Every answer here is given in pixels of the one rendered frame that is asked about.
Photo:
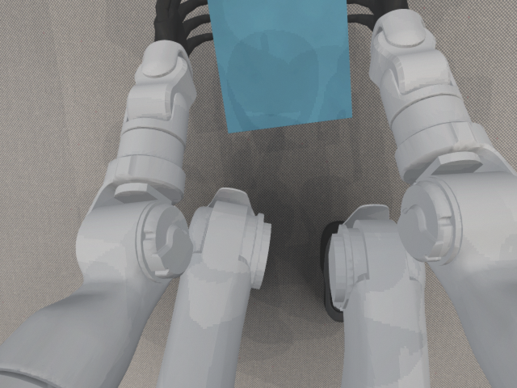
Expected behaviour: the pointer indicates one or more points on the carton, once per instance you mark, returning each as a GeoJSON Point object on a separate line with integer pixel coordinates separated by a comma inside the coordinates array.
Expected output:
{"type": "Point", "coordinates": [282, 62]}

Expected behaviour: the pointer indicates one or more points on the robot right hand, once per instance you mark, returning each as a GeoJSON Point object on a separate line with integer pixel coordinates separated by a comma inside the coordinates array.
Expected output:
{"type": "Point", "coordinates": [377, 7]}

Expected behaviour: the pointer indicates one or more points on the robot right foot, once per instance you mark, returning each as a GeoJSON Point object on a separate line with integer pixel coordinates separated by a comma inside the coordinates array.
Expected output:
{"type": "Point", "coordinates": [330, 229]}

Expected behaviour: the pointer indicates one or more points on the robot right shin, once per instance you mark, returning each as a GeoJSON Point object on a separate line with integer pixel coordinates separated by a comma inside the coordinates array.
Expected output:
{"type": "Point", "coordinates": [381, 212]}

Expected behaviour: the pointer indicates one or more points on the left robot upper arm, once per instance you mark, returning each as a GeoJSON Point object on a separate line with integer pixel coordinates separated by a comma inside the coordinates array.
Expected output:
{"type": "Point", "coordinates": [128, 255]}

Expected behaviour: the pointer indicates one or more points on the right robot upper arm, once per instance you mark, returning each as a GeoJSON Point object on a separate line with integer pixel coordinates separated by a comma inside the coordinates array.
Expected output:
{"type": "Point", "coordinates": [465, 227]}

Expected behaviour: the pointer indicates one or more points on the right robot forearm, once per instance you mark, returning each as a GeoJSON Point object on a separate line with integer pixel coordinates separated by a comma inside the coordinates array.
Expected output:
{"type": "Point", "coordinates": [424, 107]}

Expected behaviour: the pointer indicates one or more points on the robot left hand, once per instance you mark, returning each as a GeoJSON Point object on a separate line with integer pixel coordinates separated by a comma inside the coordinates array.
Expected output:
{"type": "Point", "coordinates": [169, 23]}

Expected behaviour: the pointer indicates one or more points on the left robot forearm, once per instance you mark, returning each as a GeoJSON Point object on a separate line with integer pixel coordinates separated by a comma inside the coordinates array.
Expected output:
{"type": "Point", "coordinates": [154, 133]}

